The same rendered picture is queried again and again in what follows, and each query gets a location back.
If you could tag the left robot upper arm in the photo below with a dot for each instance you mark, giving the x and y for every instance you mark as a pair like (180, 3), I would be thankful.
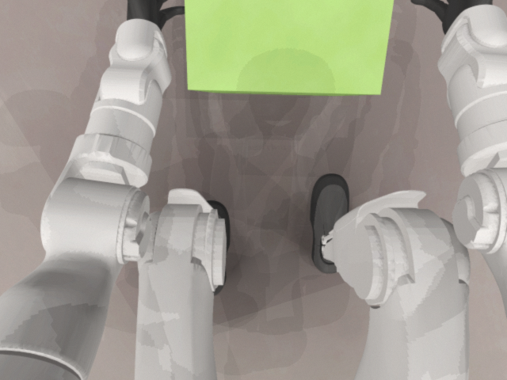
(52, 321)

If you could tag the robot left hand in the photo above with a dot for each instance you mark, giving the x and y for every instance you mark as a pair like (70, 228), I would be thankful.
(150, 10)

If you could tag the left robot thigh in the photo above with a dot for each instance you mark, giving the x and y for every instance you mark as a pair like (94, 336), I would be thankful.
(174, 332)

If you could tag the robot right hand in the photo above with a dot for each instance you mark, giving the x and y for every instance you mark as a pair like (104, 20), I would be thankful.
(449, 12)

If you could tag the carton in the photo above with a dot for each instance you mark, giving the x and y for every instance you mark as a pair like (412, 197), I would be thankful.
(287, 47)

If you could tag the robot left forearm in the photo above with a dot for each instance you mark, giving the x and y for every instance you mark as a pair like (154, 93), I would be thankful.
(117, 142)

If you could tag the robot right forearm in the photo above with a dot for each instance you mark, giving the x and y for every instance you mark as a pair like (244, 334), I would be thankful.
(474, 66)

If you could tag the left robot shin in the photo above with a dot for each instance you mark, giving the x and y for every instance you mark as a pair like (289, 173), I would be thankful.
(176, 196)

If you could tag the right robot upper arm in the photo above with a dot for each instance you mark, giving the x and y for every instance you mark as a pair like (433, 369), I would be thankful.
(480, 220)

